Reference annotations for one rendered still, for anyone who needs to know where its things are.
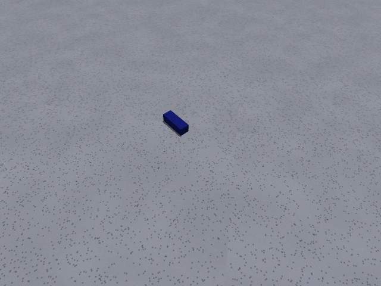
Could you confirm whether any carton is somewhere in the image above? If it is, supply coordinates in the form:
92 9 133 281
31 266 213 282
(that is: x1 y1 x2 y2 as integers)
163 110 189 136

